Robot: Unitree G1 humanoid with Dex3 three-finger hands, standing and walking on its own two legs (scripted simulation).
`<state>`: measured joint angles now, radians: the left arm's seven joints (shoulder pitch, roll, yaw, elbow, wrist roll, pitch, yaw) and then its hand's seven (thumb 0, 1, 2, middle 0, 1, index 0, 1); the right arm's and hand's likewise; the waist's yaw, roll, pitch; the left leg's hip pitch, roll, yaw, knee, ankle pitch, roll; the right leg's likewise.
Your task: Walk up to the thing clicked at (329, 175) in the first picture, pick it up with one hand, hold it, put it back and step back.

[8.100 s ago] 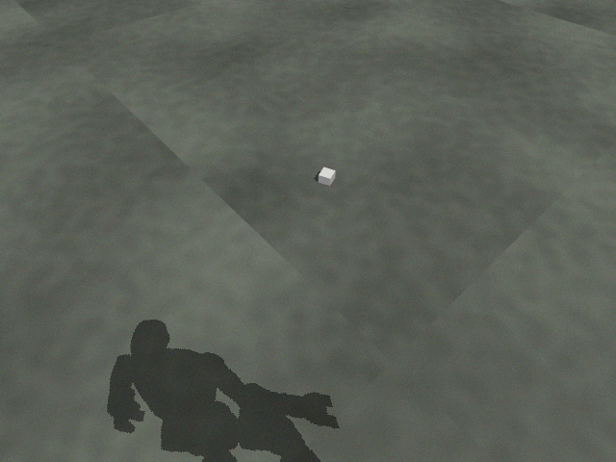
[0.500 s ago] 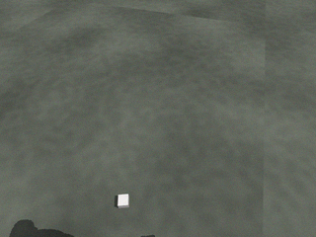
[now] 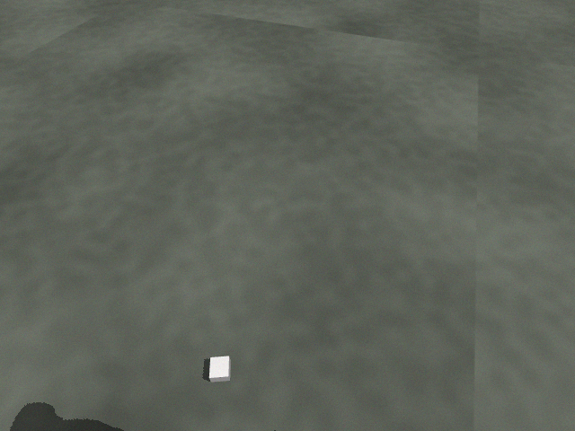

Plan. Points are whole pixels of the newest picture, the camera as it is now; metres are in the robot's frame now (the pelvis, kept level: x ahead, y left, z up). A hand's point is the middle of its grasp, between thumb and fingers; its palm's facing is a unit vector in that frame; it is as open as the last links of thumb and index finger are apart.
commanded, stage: walk up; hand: left
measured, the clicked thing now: (220, 369) +0.44 +0.24 -0.76
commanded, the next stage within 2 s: stand in 1.28 s
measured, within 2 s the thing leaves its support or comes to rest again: neither
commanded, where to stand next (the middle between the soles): +0.06 -0.01 m, yaw +1 degrees
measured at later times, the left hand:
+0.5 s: hand out of the picture +0.10 +0.23 -0.16, palm faces -0.01 -0.94 -0.33, open 7.4 cm
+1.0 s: hand out of the picture +0.10 +0.23 -0.16, palm faces -0.04 -0.94 -0.33, open 7.4 cm
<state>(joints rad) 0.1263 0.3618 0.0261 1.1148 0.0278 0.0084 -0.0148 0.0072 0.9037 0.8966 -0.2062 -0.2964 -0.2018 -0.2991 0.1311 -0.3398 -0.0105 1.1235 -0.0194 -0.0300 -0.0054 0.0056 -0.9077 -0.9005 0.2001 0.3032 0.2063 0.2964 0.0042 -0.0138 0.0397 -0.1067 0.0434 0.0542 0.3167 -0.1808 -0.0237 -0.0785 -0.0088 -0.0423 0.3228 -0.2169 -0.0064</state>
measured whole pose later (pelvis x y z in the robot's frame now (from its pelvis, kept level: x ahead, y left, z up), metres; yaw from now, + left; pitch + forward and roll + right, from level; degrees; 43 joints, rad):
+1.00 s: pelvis +0.01 -0.02 -0.01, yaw -3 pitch -3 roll +0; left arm 0.14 0.36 0.05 1.03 0.02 0.03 -0.03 0.01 0.90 0.90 -0.21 -0.30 -0.20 -0.30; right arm 0.17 -0.35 -0.02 1.05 -0.02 -0.03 -0.02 0.01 -0.91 -0.90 0.20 0.30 0.21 0.30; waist 0.00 -0.02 0.06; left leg -0.10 0.09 0.08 0.40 -0.24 -0.06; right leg -0.10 0.04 -0.01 0.41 -0.27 -0.04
